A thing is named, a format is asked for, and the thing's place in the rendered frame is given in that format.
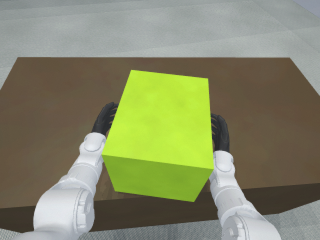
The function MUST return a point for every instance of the robot right forearm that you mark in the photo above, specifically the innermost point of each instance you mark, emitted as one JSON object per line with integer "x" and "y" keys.
{"x": 227, "y": 195}

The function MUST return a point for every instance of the robot left hand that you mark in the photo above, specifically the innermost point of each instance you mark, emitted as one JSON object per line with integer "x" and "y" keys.
{"x": 102, "y": 123}

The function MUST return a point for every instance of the robot right upper arm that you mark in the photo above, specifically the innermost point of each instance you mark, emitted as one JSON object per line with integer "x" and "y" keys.
{"x": 239, "y": 227}

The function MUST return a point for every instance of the robot left forearm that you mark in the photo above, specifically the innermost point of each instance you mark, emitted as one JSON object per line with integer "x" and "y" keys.
{"x": 86, "y": 170}

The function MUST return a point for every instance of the carton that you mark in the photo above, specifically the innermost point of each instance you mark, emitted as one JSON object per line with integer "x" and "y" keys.
{"x": 160, "y": 141}

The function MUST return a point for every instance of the robot right hand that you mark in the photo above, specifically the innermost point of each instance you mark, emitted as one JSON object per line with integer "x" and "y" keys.
{"x": 221, "y": 138}

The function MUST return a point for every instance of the robot left upper arm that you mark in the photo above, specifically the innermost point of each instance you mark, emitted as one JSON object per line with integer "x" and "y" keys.
{"x": 62, "y": 214}

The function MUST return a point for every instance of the pedestal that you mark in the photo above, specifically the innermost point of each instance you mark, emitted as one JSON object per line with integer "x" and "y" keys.
{"x": 49, "y": 104}

